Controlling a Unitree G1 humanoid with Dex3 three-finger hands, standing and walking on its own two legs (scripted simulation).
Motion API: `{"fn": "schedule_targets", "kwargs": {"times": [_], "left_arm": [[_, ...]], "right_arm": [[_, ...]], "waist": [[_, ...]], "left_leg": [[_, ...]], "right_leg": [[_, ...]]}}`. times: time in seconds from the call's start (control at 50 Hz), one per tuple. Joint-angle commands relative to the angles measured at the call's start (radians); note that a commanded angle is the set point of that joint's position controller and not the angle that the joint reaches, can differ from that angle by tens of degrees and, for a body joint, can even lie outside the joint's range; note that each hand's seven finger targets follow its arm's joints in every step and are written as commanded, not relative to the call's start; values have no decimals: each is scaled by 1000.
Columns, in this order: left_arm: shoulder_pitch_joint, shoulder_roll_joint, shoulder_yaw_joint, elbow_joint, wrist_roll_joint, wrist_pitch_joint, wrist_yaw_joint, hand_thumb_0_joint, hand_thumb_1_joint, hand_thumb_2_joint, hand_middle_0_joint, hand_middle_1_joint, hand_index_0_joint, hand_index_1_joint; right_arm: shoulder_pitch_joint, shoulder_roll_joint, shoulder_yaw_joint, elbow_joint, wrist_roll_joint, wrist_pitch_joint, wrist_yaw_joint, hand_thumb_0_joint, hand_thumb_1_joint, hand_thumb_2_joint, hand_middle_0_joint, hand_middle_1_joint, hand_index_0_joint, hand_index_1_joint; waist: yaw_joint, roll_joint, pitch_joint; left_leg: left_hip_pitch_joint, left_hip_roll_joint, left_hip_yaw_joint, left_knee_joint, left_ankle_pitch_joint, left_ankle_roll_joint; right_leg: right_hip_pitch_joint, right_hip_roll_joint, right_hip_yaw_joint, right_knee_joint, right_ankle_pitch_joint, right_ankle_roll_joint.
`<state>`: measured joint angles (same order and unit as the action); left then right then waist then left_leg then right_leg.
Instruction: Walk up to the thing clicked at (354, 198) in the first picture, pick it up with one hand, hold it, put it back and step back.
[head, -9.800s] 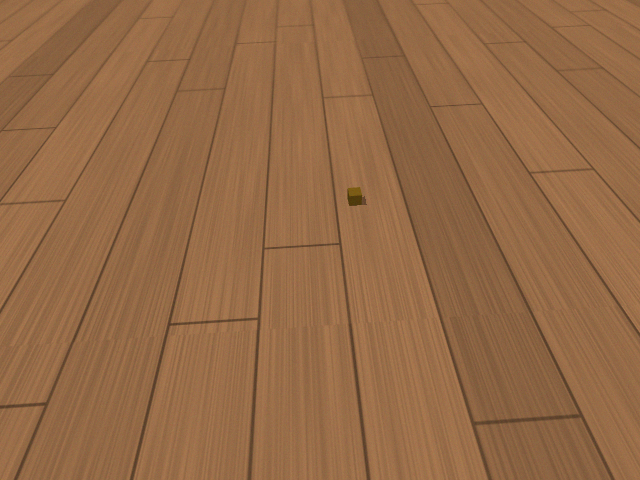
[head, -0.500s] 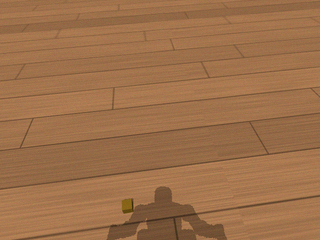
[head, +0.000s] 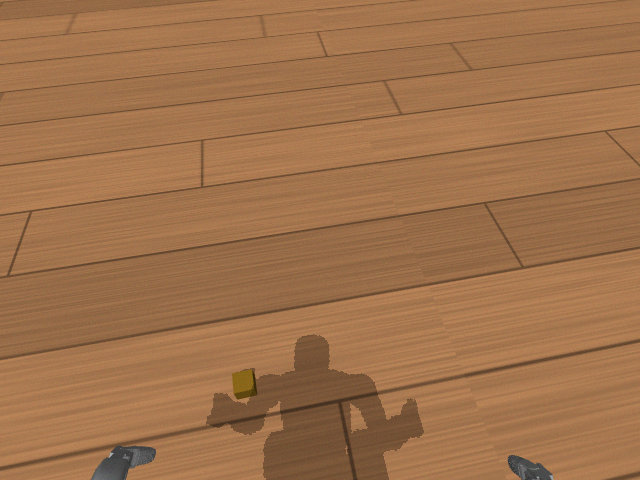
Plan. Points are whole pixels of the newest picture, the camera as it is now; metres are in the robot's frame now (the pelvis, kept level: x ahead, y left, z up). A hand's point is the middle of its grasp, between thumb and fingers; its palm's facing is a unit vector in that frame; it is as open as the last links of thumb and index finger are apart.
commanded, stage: rise first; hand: left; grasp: from above
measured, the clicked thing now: (244, 384) +0.49 +0.26 -0.73
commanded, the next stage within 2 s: none
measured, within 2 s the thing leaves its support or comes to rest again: neither
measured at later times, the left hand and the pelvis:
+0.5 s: hand out of the picture +0.13 +0.26 -0.19, palm faces -0.14 -0.87 -0.47, open 14.1 cm; pelvis -0.01 +0.01 -0.06, yaw +0 degrees
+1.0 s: hand (178, 468) +0.22 +0.28 -0.34, palm faces -0.38 -0.55 -0.74, open 14.0 cm; pelvis -0.05 +0.00 -0.20, yaw -1 degrees
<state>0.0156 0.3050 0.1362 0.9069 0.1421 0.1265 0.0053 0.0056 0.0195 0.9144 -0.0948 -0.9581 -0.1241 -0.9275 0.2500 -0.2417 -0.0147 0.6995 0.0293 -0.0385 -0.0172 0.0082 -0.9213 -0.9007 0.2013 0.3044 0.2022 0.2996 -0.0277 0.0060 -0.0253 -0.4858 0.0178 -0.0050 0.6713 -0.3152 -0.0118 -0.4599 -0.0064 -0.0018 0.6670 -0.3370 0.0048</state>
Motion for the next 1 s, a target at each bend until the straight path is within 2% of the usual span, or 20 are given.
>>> {"fn": "schedule_targets", "kwargs": {"times": [0.0, 0.06, 0.08, 0.1, 0.12, 0.14, 0.24, 0.3, 0.32, 0.44, 0.52, 0.56, 0.62, 0.68, 0.72, 0.76, 0.78, 0.9, 0.94, 0.98], "left_arm": [[51, 203, 72, -134, 29, 26, 36, 0, -513, 964, -73, -1081, -86, -1067], [4, 196, 53, -284, 46, 13, 35, 0, -537, 971, -74, -1078, -81, -1070], [-9, 162, 29, -349, 42, 7, 34, 0, -545, 983, -64, -1075, -66, -1072], [95, 181, 61, -293, 53, 21, 40, 0, -532, 975, -57, -1086, -63, -1080], [59, 155, 27, -382, 53, 19, 37, 0, -550, 994, -57, -1078, -55, -1079], [102, 184, 52, -389, 62, 28, 41, 0, -548, 994, -53, -1073, -53, -1074], [204, 158, 31, -487, 75, 83, 44, 0, -530, 980, -48, -1073, -51, -1069], [216, 160, 31, -543, 87, 104, 46, 0, -523, 968, -49, -1066, -56, -1058], [242, 152, 24, -570, 94, 112, 47, 0, -524, 959, -55, -1071, -65, -1060], [285, 154, 26, -641, 107, 140, 55, 0, -512, 942, -50, -1089, -64, -1073], [310, 158, 30, -667, 119, 146, 59, 0, -518, 947, -48, -1086, -61, -1073], [291, 162, 24, -689, 118, 146, 57, 0, -520, 939, -55, -1087, -66, -1073], [209, 167, -1, -652, 158, 122, 62, 0, -520, 930, -50, -1096, -63, -1081], [107, 208, 23, -562, 221, 73, 76, 0, -522, 949, -37, -1089, -46, -1078], [52, 196, 4, -504, 268, 30, 85, 0, -512, 961, -33, -1079, -36, -1075], [-19, 221, 19, -459, 307, -17, 99, 0, -493, 970, -23, -1069, -25, -1067], [-32, 201, -11, -429, 331, -34, 102, 0, -476, 963, -17, -1084, -23, -1078], [-228, 361, 44, -378, 468, -105, 149, 0, -505, 983, -32, -1094, -35, -1092], [-302, 362, 35, -310, 506, -111, 163, 0, -508, 977, -39, -1102, -45, -1096], [-357, 384, 40, -253, 537, -122, 170, 0, -514, 981, -43, -1102, -49, -1096]], "right_arm": [[-6, -169, -73, -153, -5, -69, -9, 0, -890, -895, 201, 300, 200, 300], [-2, -162, -76, -182, -12, -90, -9, 0, -887, -895, 201, 300, 200, 300], [-7, -154, -77, -195, -12, -99, -10, 0, -877, -893, 201, 300, 200, 300], [3, -155, -74, -196, -12, -104, -14, 0, -867, -891, 201, 300, 200, 300], [-8, -157, -80, -214, -13, -109, -14, 0, -864, -890, 201, 300, 200, 300], [-2, -157, -81, -212, -13, -111, -19, 0, -867, -891, 201, 300, 200, 300], [-4, -156, -78, -234, -18, -125, -25, 0, -859, -888, 201, 300, 200, 300], [-23, -148, -73, -263, -19, -133, -31, 0, -868, -890, 201, 300, 200, 300], [-12, -143, -73, -268, -20, -137, -35, 0, -877, -892, 201, 300, 200, 300], [-22, -142, -69, -290, -21, -156, -42, 0, -865, -889, 201, 299, 200, 299], [-26, -133, -63, -304, -22, -165, -48, 0, -864, -888, 201, 299, 200, 299], [-29, -137, -64, -308, -21, -173, -50, 0, -867, -889, 201, 299, 200, 299], [-31, -136, -59, -294, -19, -184, -57, 0, -859, -887, 201, 299, 200, 299], [-44, -151, -60, -268, -22, -201, -48, 0, -844, -883, 201, 299, 200, 299], [-53, -159, -65, -252, -25, -215, -38, 0, -817, -877, 201, 299, 200, 299], [-65, -164, -68, -232, -25, -226, -30, 0, -795, -872, 201, 300, 200, 300], [-64, -170, -72, -218, -24, -232, -25, 0, -781, -869, 201, 300, 200, 300], [-77, -206, -93, -159, -18, -233, -6, 0, -819, -880, 201, 300, 200, 300], [-67, -201, -89, -139, -19, -224, 1, 0, -837, -886, 200, 300, 200, 300], [-56, -203, -92, -120, -21, -217, 13, 0, -842, -887, 200, 300, 200, 300]], "waist": [[23, -1, -206], [7, 42, -236], [-2, 57, -248], [5, 45, -271], [-4, 36, -258], [7, 55, -288], [-1, 57, -288], [-5, 64, -268], [-6, 60, -309], [-5, 67, -311], [1, 55, -308], [-13, 70, -308], [-35, 50, -306], [-23, 70, -308], [-27, 74, -336], [-17, 70, -375], [-23, 76, -409], [0, 111, -579], [-15, 68, -609], [-3, 49, -656]], "left_leg": [[1, -27, 24, 35, 162, 17], [-35, -15, 12, 100, 162, 14], [-37, -11, 7, 114, 154, 12], [-43, -9, 4, 135, 176, 14], [-65, -6, -4, 142, 153, 12], [-61, -7, -2, 158, 164, 14], [-107, 5, -20, 207, 190, 9], [-159, 4, -22, 228, 96, 12], [-158, -1, -12, 251, 112, 17], [-211, 9, -33, 293, 120, 11], [-269, 0, -32, 320, 32, 18], [-280, 3, -34, 327, 3, 17], [-339, -2, -26, 389, -12, 22], [-422, 0, -40, 461, -35, 17], [-470, -2, -43, 516, -59, 14], [-538, -11, -34, 575, -105, 17], [-556, -10, -38, 603, -87, 13], [-660, -12, -39, 762, -65, 17], [-756, -20, -21, 837, -65, 28], [-825, -25, -7, 907, -52, 36]], "right_leg": [[-10, 20, -32, 12, 152, -17], [-92, 22, -29, 94, 149, -18], [-125, 22, -27, 109, 138, -20], [-118, 23, -31, 131, 155, -19], [-149, 26, -33, 144, 131, -20], [-147, 22, -30, 156, 141, -20], [-201, 28, -39, 212, 134, -21], [-248, 27, -37, 229, 69, -21], [-240, 26, -33, 234, 91, -21], [-306, 29, -43, 302, 72, -24], [-337, 27, -41, 316, 15, -24], [-368, 28, -38, 330, -5, -24], [-424, 28, -35, 370, -11, -24], [-545, 26, -37, 475, -48, -30], [-631, 27, -36, 547, -72, -33], [-684, 25, -27, 599, -102, -33], [-714, 23, -27, 640, -84, -35], [-873, 25, -18, 798, -72, -41], [-880, 29, -14, 822, -53, -35], [-901, 32, -12, 859, -39, -31]]}}
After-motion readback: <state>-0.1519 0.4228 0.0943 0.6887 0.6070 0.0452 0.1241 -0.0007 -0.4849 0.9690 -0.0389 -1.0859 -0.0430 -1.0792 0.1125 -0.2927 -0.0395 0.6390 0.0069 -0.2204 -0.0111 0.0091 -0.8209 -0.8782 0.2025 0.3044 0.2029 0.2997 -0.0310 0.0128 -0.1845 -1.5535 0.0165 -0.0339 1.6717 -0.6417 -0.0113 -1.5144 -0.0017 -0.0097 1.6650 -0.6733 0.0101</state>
